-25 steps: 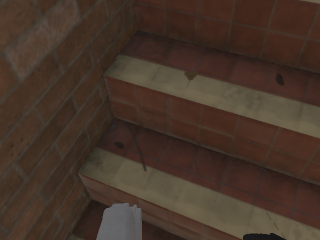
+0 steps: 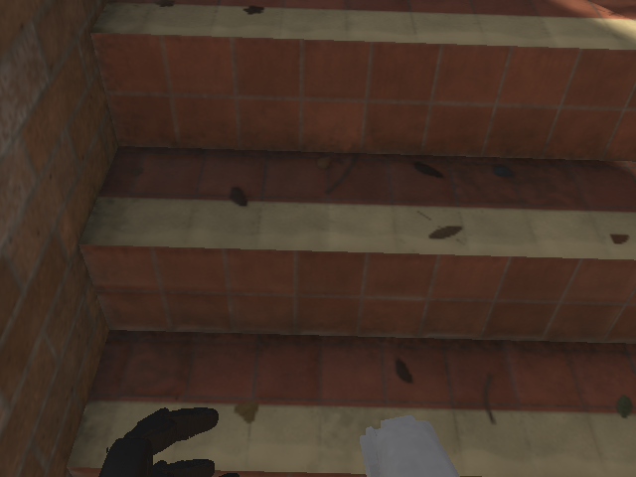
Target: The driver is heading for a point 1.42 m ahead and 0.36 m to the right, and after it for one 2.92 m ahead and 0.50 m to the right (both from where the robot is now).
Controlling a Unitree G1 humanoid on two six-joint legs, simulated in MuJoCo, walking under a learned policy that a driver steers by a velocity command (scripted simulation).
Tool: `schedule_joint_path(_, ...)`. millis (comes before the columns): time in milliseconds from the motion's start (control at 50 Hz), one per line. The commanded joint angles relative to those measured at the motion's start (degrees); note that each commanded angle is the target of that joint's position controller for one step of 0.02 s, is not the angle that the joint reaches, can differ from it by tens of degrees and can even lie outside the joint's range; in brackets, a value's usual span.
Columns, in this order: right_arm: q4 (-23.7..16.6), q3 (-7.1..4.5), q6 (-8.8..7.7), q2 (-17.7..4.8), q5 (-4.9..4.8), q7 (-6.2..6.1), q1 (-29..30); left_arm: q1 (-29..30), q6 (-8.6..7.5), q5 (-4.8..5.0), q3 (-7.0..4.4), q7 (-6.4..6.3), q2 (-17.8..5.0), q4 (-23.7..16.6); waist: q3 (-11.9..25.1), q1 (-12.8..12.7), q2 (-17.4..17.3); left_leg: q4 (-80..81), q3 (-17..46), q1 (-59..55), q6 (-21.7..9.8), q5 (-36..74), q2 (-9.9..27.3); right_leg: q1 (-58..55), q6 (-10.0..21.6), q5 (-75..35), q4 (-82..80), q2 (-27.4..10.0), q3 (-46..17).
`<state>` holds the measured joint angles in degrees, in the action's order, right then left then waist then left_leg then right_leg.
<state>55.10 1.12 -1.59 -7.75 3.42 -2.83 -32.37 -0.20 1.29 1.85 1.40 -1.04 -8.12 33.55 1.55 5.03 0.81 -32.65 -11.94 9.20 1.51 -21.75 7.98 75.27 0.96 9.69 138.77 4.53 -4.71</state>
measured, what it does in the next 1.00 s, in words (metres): climbs, turning right: right foot 0.20 m higher, then left foot 0.21 m higher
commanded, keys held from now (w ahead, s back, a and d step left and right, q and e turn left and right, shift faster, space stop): w+e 0.62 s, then w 0.38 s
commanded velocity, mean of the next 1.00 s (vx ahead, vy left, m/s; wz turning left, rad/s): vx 0.50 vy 0.00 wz -0.47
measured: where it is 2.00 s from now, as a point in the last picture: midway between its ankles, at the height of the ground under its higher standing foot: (634, 69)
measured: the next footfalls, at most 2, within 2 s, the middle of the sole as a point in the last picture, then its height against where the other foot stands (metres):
right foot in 0.20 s outside the picture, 0.20 m higher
left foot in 0.64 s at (341, 396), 0.21 m higher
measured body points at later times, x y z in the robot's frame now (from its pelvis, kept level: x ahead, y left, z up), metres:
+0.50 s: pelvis +0.28 -0.10 +0.21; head +0.24 -0.14 +0.65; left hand +0.28 +0.13 +0.08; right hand +0.51 -0.31 +0.19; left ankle +0.39 +0.03 -0.13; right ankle +0.22 -0.13 -0.53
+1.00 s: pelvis +0.49 -0.24 +0.42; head +0.50 -0.24 +0.87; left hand +0.79 -0.28 +0.38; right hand +0.33 -0.37 +0.27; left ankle +0.48 -0.05 -0.32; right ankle +0.50 -0.43 -0.10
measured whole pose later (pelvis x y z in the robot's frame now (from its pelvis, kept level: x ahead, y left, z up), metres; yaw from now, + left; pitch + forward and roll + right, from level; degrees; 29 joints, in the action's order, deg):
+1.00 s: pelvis +0.49 -0.24 +0.42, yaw -28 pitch +5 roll +0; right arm 59.0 0.8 -3.2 -5.4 1.3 -0.6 -29.2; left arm 2.6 -2.8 2.0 6.1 2.0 -3.9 32.9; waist 5.4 5.3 0.7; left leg -22.5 -7.1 6.5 1.9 -20.1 8.3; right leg 66.8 2.6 2.0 98.4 -9.6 -0.5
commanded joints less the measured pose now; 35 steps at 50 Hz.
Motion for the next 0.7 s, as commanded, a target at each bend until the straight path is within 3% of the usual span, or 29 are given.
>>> schedule_joint_path(20,-4.5,-2.0,-0.64,-7.3,-0.3,-1.65,-2.2,5.4,0.12,-0.88,-0.01,0.17,-1.4,-6.1,-9.5,-1.8,-5.1,17.8,9.7,-3.0,-8.9,5.4,11.7,12.4,-2.5,1.6,-4.7,-3.6,0.9)
schedule_joint_path(60,-4.8,-2.66,-0.09,-8.5,-1.06,-3.63,-4.6,12.8,0.13,-0.89,0.78,0.75,-0.5,-9.8,-9.5,0.1,-7.9,24.9,9.7,-1.3,-10.0,2.2,12.2,9.1,-4.2,-0.5,-15.1,-5.9,6.9)
schedule_joint_path(100,-3.2,-4.94,1.03,-13.9,-3.84,-5.2,-5.9,19.4,0.45,-0.77,3.18,2.45,3.1,-13.9,-9.2,0.0,-12.9,35.8,5.5,-2.6,-9.2,9.1,12.3,-2.4,-1.6,9.4,-38.9,-10.5,11.6)
schedule_joint_path(120,-3.2,-4.54,1.94,-13.3,-4.05,-5.23,-5.5,18.1,0.58,-0.05,3.08,2.54,3.1,-12.7,-7.6,-0.6,-11.6,35.5,1.0,-0.5,-10.1,25.8,11.2,-16.1,0.7,12.3,-45.9,-8.3,16.0)
schedule_joint_path(140,-2.1,-4.1,1.96,-14.7,-3.99,-4.52,-1.9,16.3,0.23,1.54,2.02,2.59,2.7,-13.2,-3.5,-5.4,-15.4,31.8,-2.1,0.3,-11.0,69.3,10.3,-31.7,3.1,19.9,-50.9,-3.0,21.7)
schedule_joint_path(160,-2.0,-3.98,1.47,-16.3,-3.88,-4.13,-1.7,9.3,0.09,0.81,0.09,2.15,-1.3,-12.0,1.1,-9.4,-18.3,20.0,-2.9,-6.4,-12.0,113.9,10.8,-38.1,5.4,29.0,-53.7,1.4,23.4)
schedule_joint_path(180,-3.2,-5.7,0.11,-21.6,-4.37,-3.12,2.4,-3.3,0.25,-1.23,-2.06,1.49,-6.1,-9.7,6.8,-14.8,-24.0,8.9,-0.2,-12.0,-13.2,132.9,14.6,-44.4,8.0,28.3,-60.1,3.0,19.5)
schedule_joint_path(200,-5.5,-6.88,-0.54,-25.0,-6.05,-1.5,5.1,-10.3,0.44,-2.39,-4.11,1.74,-10.7,-6.7,12.8,-17.2,-23.2,-2.9,0.3,-15.0,-13.0,127.5,13.0,-50.7,10.6,26.7,-74.2,5.3,13.0)
schedule_joint_path(220,-9.2,-7.05,-3.53,-24.1,-5.18,0.12,11.5,-19.5,0.83,-2.12,-5.85,2.28,-14.7,-3.2,15.6,-21.5,-15.1,-17.4,6.6,6.4,-11.2,95.7,8.5,-71.2,13.7,18.3,-88.7,1.6,-10.8)
schedule_joint_path(240,-15.4,-5.22,-6.42,-14.8,-3.89,2.67,17.8,-25.1,0.56,-2.77,-8.37,0.95,-22.7,1.0,22.7,-15.5,18.0,-43.2,14.5,29.5,-7.6,21.0,-7.9,-80.7,19.0,44.6,-119.9,-12.2,-56.6)
schedule_joint_path(260,-14.0,-5.58,-7.42,-11.1,-3.65,4.81,19.6,-24.8,-0.47,-3.61,-6.51,-0.95,-17.5,3.2,21.8,-13.1,12.2,-67.7,30.2,33.9,-7.7,18.1,-9.7,-76.2,11.4,49.4,-130.2,-16.5,-66.8)
schedule_joint_path(300,-18.6,-3.52,-6.49,-4.3,-1.88,5.17,27.5,-22.5,-1.9,-1.46,-4.46,0.29,-8.8,8.9,0.2,-8.2,-0.8,-83.7,23.9,44.5,-8.9,17.7,-7.3,-57.1,5.3,42.5,-122.2,-14.1,-48.4)
schedule_joint_path(320,-20.2,-1.89,-6.64,-2.3,-0.77,4.98,25.3,-18.1,-3.01,-1.25,-2.68,1.66,-4.0,11.0,-3.9,-4.0,-1.0,-91.6,23.1,48.7,-10.1,18.2,-6.5,-51.6,4.2,35.5,-118.2,-11.1,-38.5)
schedule_joint_path(340,-19.9,-0.64,-6.06,-0.5,-1.95,4.95,21.3,-15.4,-3.43,-1.8,-1.92,2.25,-1.0,12.9,-5.6,-1.1,1.0,-95.4,22.4,50.8,-10.8,17.6,-5.7,-48.8,2.4,29.1,-115.7,-9.2,-30.0)
schedule_joint_path(360,-20.8,1.51,-6.1,2.8,-1.8,5.19,21.2,-16.0,-3.41,-1.51,-2.04,3.25,-1.6,14.3,-5.4,-0.3,1.7,-99.6,20.4,55.6,-11.2,19.9,-5.5,-50.1,0.5,17.1,-113.6,-7.9,-22.7)
schedule_joint_path(420,-21.4,3.53,-5.12,4.0,-3.18,4.19,24.2,-17.4,-3.45,-3.38,-1.17,4.37,-1.1,15.9,-7.0,0.0,0.7,-109.0,13.0,66.6,-9.5,18.7,-5.8,-47.0,0.3,-0.6,-112.9,-6.7,-11.7)
schedule_joint_path(460,-24.0,4.91,-4.26,4.8,-2.51,3.91,29.4,-19.3,-3.91,-3.07,-0.97,4.62,-3.4,17.7,-7.1,-0.3,3.3,-109.3,8.9,71.5,-7.9,17.8,-5.4,-43.7,0.4,1.8,-116.4,-5.4,-11.2)
schedule_joint_path(480,-26.0,5.43,-4.05,4.2,-2.03,3.68,34.2,-18.8,-4.39,-1.33,-0.68,4.94,-2.9,18.4,-8.6,-0.5,5.0,-97.6,6.2,66.7,-7.4,18.9,-5.4,-36.1,0.8,3.9,-118.9,-2.5,-8.7)
schedule_joint_path(500,-28.2,5.43,-3.72,3.0,-1.26,3.43,40.8,-21.8,-4.78,-1.34,-0.73,3.93,-3.1,19.4,-8.1,-2.5,7.4,-90.2,3.5,61.1,-6.4,22.0,-6.3,-31.1,3.1,0.5,-122.9,-2.5,-10.0)
schedule_joint_path(520,-31.9,6.43,-3.55,3.9,-1.15,2.53,50.7,-26.3,-4.44,0.63,-1.43,1.24,-4.5,19.7,-7.7,-5.8,9.9,-78.6,-2.1,54.5,-4.8,20.5,-7.4,-28.1,6.5,-10.6,-131.0,-5.8,-14.2)
schedule_joint_path(540,-31.9,6.78,-3.57,6.1,-0.69,1.75,52.0,-31.6,-3.82,-0.33,-1.75,-0.28,-5.8,22.1,-2.3,-7.1,9.4,-79.0,-3.8,52.6,-3.9,20.8,-7.7,-36.5,8.5,-18.3,-132.5,-8.5,-16.7)
schedule_joint_path(560,-29.8,5.48,-4.07,1.9,-0.34,1.29,45.5,-24.4,-3.63,0.33,-2.76,-1.15,-9.9,19.0,4.7,-2.3,10.6,-62.7,-5.8,36.0,-5.1,16.6,-8.9,-39.0,7.0,-45.9,-131.5,-7.5,-8.1)
schedule_joint_path(580,-28.4,3.18,-4.51,-1.5,0.65,0.67,41.4,-24.6,-3.69,-0.91,-3.77,-1.97,-14.1,18.7,16.5,0.4,11.3,-57.2,-5.3,20.9,-6.2,7.9,-10.2,-46.6,7.8,-75.8,-127.4,-10.3,-7.7)
schedule_joint_path(600,-26.1,0.97,-4.12,-5.2,0.17,-0.29,32.1,-23.9,-4.03,-1.76,-4.89,-2.7,-17.3,19.4,24.9,4.3,13.1,-51.5,-1.0,13.4,-5.7,4.3,-12.0,-58.7,8.2,-107.7,-120.5,-12.7,-6.7)
schedule_joint_path(620,-23.5,-1.27,-4.03,-11.0,-0.53,0.0,22.4,-19.6,-5.43,-1.87,-6.11,-2.32,-21.1,18.4,25.6,7.4,18.0,-36.2,4.8,12.4,-4.3,-8.4,-12.7,-72.6,11.5,-115.8,-111.8,-15.9,-9.9)
schedule_joint_path(640,-19.9,-2.72,-4.3,-14.0,-1.44,0.72,16.1,-15.0,-6.76,-1.41,-5.81,-1.65,-18.8,17.5,25.3,9.5,15.7,-26.3,11.9,4.9,-5.4,-10.6,-10.9,-72.9,14.7,-117.8,-101.4,-16.2,-9.8)
schedule_joint_path(660,-15.7,-4.3,-3.99,-16.4,1.17,0.89,7.8,-18.8,-8.48,-3.08,-4.07,-0.7,-10.8,16.1,34.3,7.3,-6.9,-17.8,36.3,-19.1,-16.2,-6.2,1.6,-54.3,11.4,-100.2,-79.1,-10.3,-11.6)
schedule_joint_path(680,-11.4,-4.22,-0.88,-16.0,3.08,0.02,2.7,-12.6,-10.23,-3.9,-2.03,3.02,-5.2,16.4,31.9,8.8,-29.0,0.9,60.5,-22.5,-26.1,26.4,11.8,-37.3,6.6,-10.6,-45.6,3.7,-10.5)
schedule_joint_path(700,-9.0,-3.03,0.11,-7.2,1.72,-0.47,2.8,-7.8,-10.06,-2.57,-2.87,6.57,-5.1,11.8,25.8,7.4,-17.7,5.6,68.0,-16.1,-25.3,-2.7,13.8,-20.0,6.4,1.2,-18.8,4.8,-16.2)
